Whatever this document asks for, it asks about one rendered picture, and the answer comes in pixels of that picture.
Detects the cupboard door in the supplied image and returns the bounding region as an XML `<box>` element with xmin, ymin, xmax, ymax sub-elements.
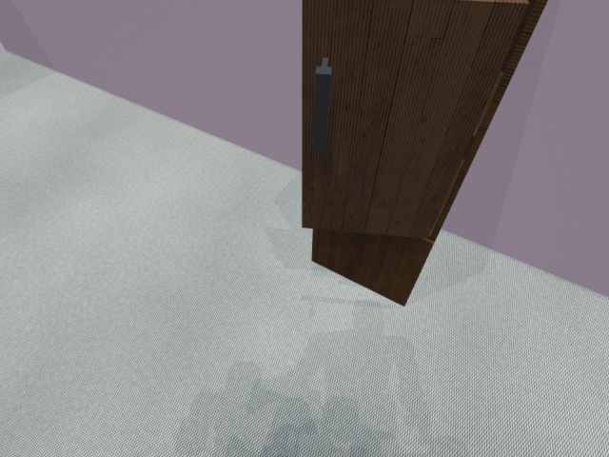
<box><xmin>302</xmin><ymin>0</ymin><xmax>530</xmax><ymax>239</ymax></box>

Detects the handle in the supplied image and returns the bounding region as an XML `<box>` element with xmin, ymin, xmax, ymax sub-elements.
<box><xmin>313</xmin><ymin>58</ymin><xmax>332</xmax><ymax>153</ymax></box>

